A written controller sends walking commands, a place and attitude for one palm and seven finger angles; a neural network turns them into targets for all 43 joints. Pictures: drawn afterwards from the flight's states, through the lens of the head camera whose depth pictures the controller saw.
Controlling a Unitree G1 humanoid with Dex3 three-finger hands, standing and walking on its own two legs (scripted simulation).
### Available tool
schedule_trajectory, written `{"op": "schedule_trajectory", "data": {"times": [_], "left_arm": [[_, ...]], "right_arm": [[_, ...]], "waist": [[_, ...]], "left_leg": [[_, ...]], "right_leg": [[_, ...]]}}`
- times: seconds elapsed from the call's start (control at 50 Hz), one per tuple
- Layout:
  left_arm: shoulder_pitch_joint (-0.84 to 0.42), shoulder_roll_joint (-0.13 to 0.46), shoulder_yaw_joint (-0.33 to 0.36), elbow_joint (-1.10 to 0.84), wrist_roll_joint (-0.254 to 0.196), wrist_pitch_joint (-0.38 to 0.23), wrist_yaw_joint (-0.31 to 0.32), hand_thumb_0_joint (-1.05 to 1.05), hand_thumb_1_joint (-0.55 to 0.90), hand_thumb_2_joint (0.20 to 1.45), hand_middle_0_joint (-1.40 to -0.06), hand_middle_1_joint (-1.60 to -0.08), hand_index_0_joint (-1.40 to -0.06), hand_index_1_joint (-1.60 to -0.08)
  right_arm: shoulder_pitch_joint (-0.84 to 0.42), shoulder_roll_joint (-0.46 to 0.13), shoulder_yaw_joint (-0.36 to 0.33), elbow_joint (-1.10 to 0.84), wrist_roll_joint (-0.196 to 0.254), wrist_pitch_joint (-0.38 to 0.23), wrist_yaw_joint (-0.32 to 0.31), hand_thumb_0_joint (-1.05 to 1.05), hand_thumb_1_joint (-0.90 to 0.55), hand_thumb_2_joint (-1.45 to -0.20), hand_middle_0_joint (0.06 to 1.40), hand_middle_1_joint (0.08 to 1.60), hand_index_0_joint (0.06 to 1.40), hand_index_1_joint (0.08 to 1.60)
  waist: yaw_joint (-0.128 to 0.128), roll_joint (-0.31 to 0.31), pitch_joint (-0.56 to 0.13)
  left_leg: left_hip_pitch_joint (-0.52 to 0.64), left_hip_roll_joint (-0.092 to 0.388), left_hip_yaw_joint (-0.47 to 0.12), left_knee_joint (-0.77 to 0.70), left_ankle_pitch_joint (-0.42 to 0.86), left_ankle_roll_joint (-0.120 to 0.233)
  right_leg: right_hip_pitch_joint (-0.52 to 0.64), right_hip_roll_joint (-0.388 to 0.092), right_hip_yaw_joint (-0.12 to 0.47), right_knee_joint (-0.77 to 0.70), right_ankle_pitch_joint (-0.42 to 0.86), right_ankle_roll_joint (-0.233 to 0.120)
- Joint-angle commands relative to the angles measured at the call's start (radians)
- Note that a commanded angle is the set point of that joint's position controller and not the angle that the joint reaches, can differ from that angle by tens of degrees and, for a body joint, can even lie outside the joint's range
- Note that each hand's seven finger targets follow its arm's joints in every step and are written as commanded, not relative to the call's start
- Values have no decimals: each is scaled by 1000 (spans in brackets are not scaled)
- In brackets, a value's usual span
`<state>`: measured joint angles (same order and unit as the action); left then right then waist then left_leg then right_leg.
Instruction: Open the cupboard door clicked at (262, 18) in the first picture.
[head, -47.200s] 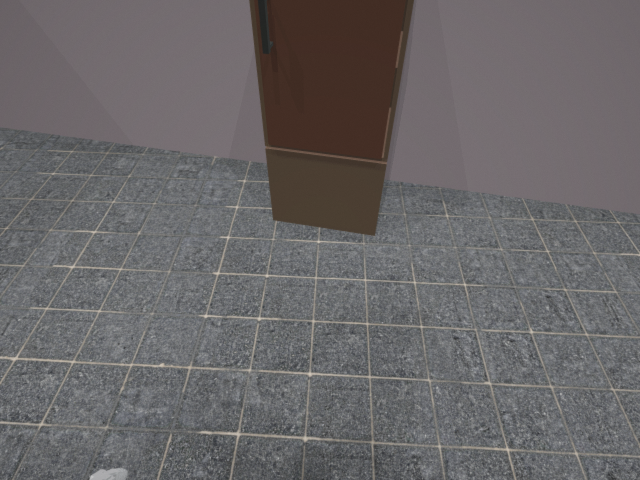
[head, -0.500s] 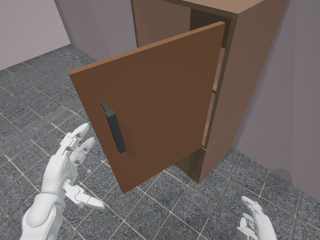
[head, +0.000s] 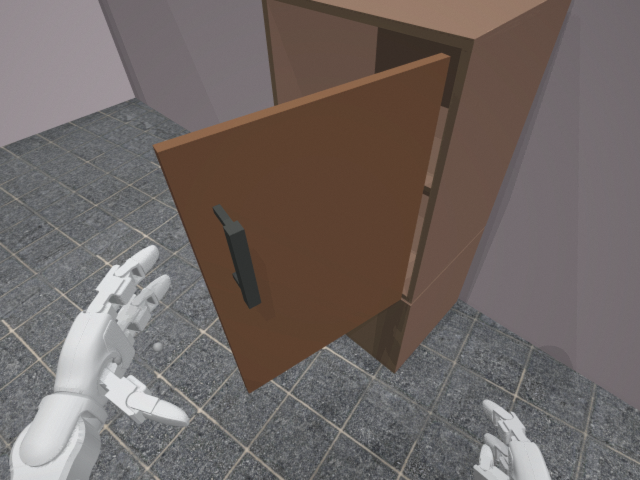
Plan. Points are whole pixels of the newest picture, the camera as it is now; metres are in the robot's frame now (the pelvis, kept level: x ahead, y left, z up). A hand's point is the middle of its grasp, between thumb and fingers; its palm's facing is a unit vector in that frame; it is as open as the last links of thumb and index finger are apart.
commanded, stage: draw the hand back to the body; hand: left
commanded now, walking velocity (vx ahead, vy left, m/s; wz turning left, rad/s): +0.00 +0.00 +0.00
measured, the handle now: (237, 258) +0.37 +0.14 +0.10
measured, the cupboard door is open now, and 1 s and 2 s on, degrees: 78 78 78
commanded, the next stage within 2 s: step back with the hand held close in 1.26 s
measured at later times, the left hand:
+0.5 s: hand (91, 343) +0.21 +0.25 +0.14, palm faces +0.35 -0.87 -0.34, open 13.7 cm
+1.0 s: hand (53, 317) +0.22 +0.27 +0.17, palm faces +0.45 -0.80 -0.40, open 8.0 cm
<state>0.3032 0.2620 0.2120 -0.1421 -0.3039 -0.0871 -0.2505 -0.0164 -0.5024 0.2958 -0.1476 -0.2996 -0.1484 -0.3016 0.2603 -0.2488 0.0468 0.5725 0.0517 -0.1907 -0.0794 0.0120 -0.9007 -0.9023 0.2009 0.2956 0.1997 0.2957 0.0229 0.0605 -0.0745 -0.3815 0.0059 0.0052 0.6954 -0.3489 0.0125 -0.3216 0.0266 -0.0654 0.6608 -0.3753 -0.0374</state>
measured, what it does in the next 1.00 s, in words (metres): stands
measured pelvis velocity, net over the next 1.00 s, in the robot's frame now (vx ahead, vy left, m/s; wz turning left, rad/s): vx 0.02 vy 0.01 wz -0.02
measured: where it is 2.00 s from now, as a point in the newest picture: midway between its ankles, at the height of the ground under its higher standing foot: outside the picture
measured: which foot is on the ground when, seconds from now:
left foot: down 0.00-1.00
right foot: down 0.00-1.00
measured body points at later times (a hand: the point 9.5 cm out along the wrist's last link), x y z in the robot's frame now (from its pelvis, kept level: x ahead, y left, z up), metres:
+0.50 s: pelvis +0.01 +0.01 +0.02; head -0.01 +0.00 +0.47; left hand +0.19 +0.29 +0.16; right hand +0.19 -0.20 -0.06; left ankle +0.01 +0.11 -0.72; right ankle -0.02 -0.09 -0.72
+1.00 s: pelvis +0.02 +0.01 +0.02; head +0.00 -0.01 +0.47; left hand +0.19 +0.31 +0.20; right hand +0.21 -0.22 -0.06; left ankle +0.01 +0.11 -0.72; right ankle -0.02 -0.09 -0.72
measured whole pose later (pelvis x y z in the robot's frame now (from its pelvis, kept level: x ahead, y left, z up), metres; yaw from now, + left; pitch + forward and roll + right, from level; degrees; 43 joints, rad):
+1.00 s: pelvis +0.02 +0.01 +0.02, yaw -1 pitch -4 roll +0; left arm 0.43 0.34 0.34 -0.33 -0.06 -0.08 0.11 0.01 0.77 0.84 -0.20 -0.30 -0.20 -0.30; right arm 0.18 -0.24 0.01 0.65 0.01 -0.08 -0.07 0.01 -0.90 -0.90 0.20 0.30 0.20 0.30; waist 0.07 0.07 0.01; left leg -0.09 0.00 0.03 0.40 -0.25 0.02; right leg -0.03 0.02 -0.03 0.35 -0.26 -0.02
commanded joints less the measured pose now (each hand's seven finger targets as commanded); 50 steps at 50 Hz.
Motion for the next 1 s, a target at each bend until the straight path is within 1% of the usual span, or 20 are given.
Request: {"op": "schedule_trajectory", "data": {"times": [0.0, 0.04, 0.1, 0.16, 0.18, 0.2, 0.24, 0.26, 0.38, 0.4, 0.52, 0.58, 0.6, 0.66, 0.78, 0.8, 0.84, 0.86, 0.9, 0.98], "left_arm": [[-135, 158, 96, -273, -25, -43, 7, 0, -500, 300, -150, -300, -150, -300], [-134, 154, 91, -304, -25, -36, 3, 0, -500, 300, -150, -300, -150, -300], [-119, 170, 113, -287, -31, -16, -2, 0, -430, 330, -153, -300, -153, -300], [-134, 177, 123, -305, -36, 5, -17, 0, -325, 375, -156, -300, -156, -300], [-189, 304, 155, -366, 120, -21, 145, 0, -290, 390, -158, -300, -158, -300], [-126, 204, 104, -353, 134, -21, 213, 0, -255, 405, -159, -300, -159, -300], [-40, 157, 54, -338, 180, -17, 283, 0, -185, 435, -161, -300, -161, -300], [-54, 175, 64, -367, 197, -25, 309, 0, -150, 450, -162, -300, -162, -300], [-32, 209, 92, -375, 244, -47, 374, 0, 60, 540, -170, -300, -170, -300], [-33, 193, 84, -380, 246, -49, 375, 0, 95, 555, -171, -300, -171, -300], [1, 210, 117, -396, 256, -57, 385, 0, 305, 645, -179, -300, -179, -300], [48, 230, 154, -393, 253, -54, 383, 0, 410, 690, -182, -300, -182, -300], [46, 218, 147, -398, 253, -54, 381, 0, 445, 705, -184, -300, -184, -300], [53, 238, 182, -397, 247, -54, 379, 0, 550, 750, -187, -300, -187, -300], [41, 273, 229, -409, 244, -54, 380, 0, 760, 840, -195, -300, -195, -300], [43, 269, 230, -407, 240, -54, 381, 0, 795, 855, -196, -300, -196, -300], [38, 270, 236, -421, 240, -57, 380, 0, 865, 885, -199, -300, -199, -300], [36, 278, 246, -425, 239, -59, 382, 0, 900, 900, -200, -300, -200, -300], [46, 251, 222, -393, 239, -54, 378, 0, 900, 900, -200, -300, -200, -300], [31, 259, 222, -390, 239, -52, 377, 0, 900, 900, -200, -300, -200, -300]], "right_arm": [[-135, -105, -38, -175, -1, -71, -15, 0, -900, -900, 200, 300, 200, 300], [-134, -104, -33, -173, -2, -80, -18, 0, -900, -900, 200, 300, 200, 300], [-139, -107, -32, -161, -1, -86, -23, 0, -900, -900, 200, 300, 200, 300], [-147, -107, -28, -159, 1, -90, -28, 0, -900, -900, 200, 300, 200, 300], [-170, -98, -36, -140, -24, -77, -34, 0, -900, -900, 200, 300, 200, 300], [-177, -83, -29, -138, -37, -71, -38, 0, -900, -900, 200, 300, 200, 300], [-170, -80, -26, -123, -38, -45, -32, 0, -900, -900, 200, 300, 200, 300], [-171, -83, -27, -119, -40, -36, -29, 0, -900, -900, 200, 300, 200, 300], [-190, -86, -34, -99, -51, -4, -22, 0, -900, -900, 200, 300, 200, 300], [-192, -82, -34, -101, -51, 0, -21, 0, -900, -900, 200, 300, 200, 300], [-198, -82, -41, -94, -54, 20, -10, 0, -900, -900, 200, 300, 200, 300], [-196, -85, -48, -93, -56, 31, -3, 0, -900, -900, 200, 300, 200, 300], [-197, -81, -48, -93, -54, 36, -1, 0, -900, -900, 200, 300, 200, 300], [-196, -82, -55, -95, -54, 48, 1, 0, -900, -900, 200, 300, 200, 300], [-200, -82, -60, -91, -52, 58, 3, 0, -900, -900, 200, 300, 200, 300], [-200, -78, -60, -91, -52, 59, 2, 0, -900, -900, 200, 300, 200, 300], [-199, -77, -63, -92, -50, 59, 2, 0, -900, -900, 200, 300, 200, 300], [-197, -78, -64, -90, -50, 58, 2, 0, -900, -900, 200, 300, 200, 300], [-199, -80, -63, -88, -50, 59, 4, 0, -900, -900, 200, 300, 200, 300], [-200, -85, -66, -89, -50, 63, 3, 0, -900, -900, 200, 300, 200, 300]], "waist": [[12, -32, -88], [14, 7, -88], [12, -37, -71], [18, -5, -62], [37, -24, -27], [21, -44, 19], [21, -14, 37], [19, 7, 19], [25, -4, 14], [24, 9, 18], [36, 16, 3], [45, -2, -10], [40, -1, -1], [42, -28, -2], [46, 16, 3], [44, -6, 7], [44, 18, -4], [44, 6, -3], [40, 14, 30], [42, 1, 26]], "left_leg": [[95, -12, -42, -108, 180, 15], [112, -14, -48, -121, 174, 12], [108, -11, -54, -129, 167, 15], [126, -12, -59, -144, 167, 12], [121, -8, -44, -169, 133, 17], [130, -10, -43, -185, 114, 15], [172, 0, -40, -221, 117, 14], [190, 2, -41, -239, 121, 11], [259, 10, -30, -306, 200, 12], [268, 11, -31, -318, 216, 10], [311, 18, -31, -344, 331, 1], [319, 19, -22, -334, 404, 2], [323, 21, -20, -335, 411, 0], [329, 22, -12, -330, 428, 4], [339, 20, -1, -320, 450, 6], [337, 19, -1, -322, 443, 7], [348, 19, 2, -321, 441, 7], [346, 20, -1, -322, 446, 7], [338, 19, -1, -326, 435, 7], [336, 18, -1, -329, 418, 9]], "right_leg": [[-5, -4, 24, -122, 239, 25], [-2, -3, 14, -124, 224, 20], [4, -2, 15, -140, 214, 22], [11, -1, 7, -149, 210, 19], [28, -22, 65, -229, 157, 12], [21, -31, 62, -255, 130, 14], [45, -32, 52, -272, 125, 16], [71, -31, 50, -274, 129, 14], [161, -27, 46, -317, 196, 11], [170, -26, 44, -315, 210, 10], [228, -22, 40, -319, 295, 8], [256, -23, 42, -322, 358, 9], [249, -23, 42, -322, 361, 11], [251, -23, 44, -327, 389, 15], [254, -26, 53, -338, 417, 15], [253, -26, 50, -337, 419, 18], [251, -26, 53, -338, 413, 18], [252, -25, 50, -337, 413, 18], [239, -26, 51, -343, 405, 18], [245, -26, 50, -347, 397, 18]]}}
